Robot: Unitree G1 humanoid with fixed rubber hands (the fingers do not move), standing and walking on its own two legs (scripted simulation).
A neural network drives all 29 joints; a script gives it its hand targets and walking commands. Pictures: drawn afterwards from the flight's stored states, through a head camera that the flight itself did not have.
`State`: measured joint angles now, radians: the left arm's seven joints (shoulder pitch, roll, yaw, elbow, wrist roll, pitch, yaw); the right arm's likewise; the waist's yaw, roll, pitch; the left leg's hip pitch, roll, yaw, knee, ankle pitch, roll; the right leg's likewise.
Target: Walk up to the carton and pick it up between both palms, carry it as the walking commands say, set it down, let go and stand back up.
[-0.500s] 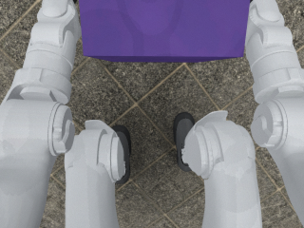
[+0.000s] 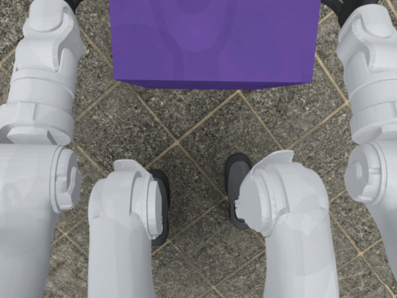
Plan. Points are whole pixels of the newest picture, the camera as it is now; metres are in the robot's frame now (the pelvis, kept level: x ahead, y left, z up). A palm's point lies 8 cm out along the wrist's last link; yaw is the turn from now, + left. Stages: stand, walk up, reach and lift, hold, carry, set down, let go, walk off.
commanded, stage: set down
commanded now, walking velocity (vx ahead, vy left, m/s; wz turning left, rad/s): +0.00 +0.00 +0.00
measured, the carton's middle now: (208, 1) +0.58 -0.04 -0.23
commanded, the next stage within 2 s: let go in 1.22 s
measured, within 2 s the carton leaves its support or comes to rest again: neither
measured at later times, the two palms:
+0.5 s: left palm out of the picture +0.57 +0.18 +0.01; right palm out of the picture +0.53 -0.27 +0.01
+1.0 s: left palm out of the picture +0.57 +0.19 +0.16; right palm out of the picture +0.53 -0.27 +0.17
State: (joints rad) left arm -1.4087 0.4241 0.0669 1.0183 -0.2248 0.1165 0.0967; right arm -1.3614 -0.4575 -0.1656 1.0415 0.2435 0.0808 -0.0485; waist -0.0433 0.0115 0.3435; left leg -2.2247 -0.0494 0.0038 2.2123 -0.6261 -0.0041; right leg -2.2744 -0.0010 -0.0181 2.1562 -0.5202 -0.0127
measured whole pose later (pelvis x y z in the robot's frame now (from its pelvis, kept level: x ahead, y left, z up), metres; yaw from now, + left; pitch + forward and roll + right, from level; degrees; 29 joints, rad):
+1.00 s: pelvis +0.04 +0.00 +0.25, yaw +0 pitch +46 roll +1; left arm -1.12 0.36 0.25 0.83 -0.07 0.24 -0.02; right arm -1.08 -0.40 -0.32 0.83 0.10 0.21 0.08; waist -0.05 0.02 -0.08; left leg -1.66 -0.04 -0.01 1.26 -0.41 0.00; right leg -1.70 0.01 0.01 1.23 -0.34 -0.01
